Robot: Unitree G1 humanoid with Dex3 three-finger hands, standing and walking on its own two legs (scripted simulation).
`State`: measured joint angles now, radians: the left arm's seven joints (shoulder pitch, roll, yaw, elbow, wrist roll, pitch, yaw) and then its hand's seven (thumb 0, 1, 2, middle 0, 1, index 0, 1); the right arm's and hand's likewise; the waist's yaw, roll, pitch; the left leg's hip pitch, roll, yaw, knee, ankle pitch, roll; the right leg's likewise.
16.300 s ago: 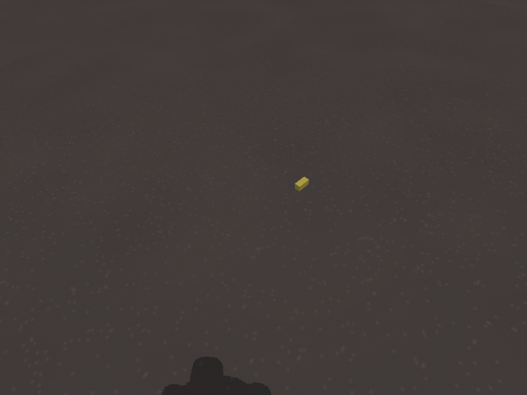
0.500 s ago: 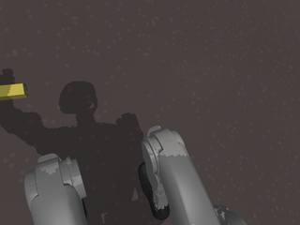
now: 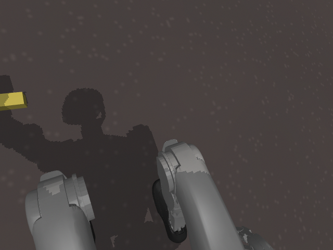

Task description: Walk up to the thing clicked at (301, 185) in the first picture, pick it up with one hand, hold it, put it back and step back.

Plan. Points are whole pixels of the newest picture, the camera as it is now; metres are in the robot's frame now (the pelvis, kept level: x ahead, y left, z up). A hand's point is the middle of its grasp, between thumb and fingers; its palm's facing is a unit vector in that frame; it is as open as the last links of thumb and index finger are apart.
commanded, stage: rise first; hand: left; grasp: from above
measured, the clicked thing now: (8, 101) +0.52 +0.30 -0.31
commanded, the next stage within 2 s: approach in 0.22 s
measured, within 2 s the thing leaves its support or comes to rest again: neither
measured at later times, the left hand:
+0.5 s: hand out of the picture +0.46 +0.33 -0.18, palm faces -0.48 -0.04 -0.87, open 10.9 cm
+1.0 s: hand out of the picture +0.49 +0.30 -0.18, palm faces -0.52 -0.04 -0.85, open 11.3 cm
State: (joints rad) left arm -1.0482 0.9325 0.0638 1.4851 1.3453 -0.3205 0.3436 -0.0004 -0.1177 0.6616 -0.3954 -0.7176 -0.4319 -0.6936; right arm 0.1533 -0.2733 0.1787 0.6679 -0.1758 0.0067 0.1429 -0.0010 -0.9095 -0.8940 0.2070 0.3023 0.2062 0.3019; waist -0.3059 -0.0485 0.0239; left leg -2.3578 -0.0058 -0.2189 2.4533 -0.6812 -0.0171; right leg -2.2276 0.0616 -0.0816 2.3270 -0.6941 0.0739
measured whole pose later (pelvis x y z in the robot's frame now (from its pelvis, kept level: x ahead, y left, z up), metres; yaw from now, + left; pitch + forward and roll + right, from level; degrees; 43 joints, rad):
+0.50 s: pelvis +0.00 +0.00 +0.00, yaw +0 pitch +32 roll -13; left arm -1.07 0.92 0.02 1.49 1.34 -0.32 0.33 0.00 -0.02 0.59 -0.47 -0.64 -0.51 -0.61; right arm 0.17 -0.27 0.18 0.66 -0.17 0.00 0.13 0.00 -0.90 -0.89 0.21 0.30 0.21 0.30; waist -0.31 -0.05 0.02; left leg -2.37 -0.01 -0.21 2.45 -0.66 -0.01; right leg -2.23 0.06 -0.08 2.32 -0.68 0.06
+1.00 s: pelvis +0.00 +0.00 +0.00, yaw +0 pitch +34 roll -12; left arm -1.08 0.87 0.01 1.45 1.27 -0.19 0.25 0.00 -0.08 0.64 -0.42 -0.69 -0.46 -0.66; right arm 0.20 -0.28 0.21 0.62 -0.14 0.02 0.12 0.00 -0.90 -0.88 0.21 0.30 0.21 0.30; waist -0.35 -0.02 0.03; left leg -2.37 0.00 -0.20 2.42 -0.66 -0.02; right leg -2.25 0.06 -0.07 2.31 -0.67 0.07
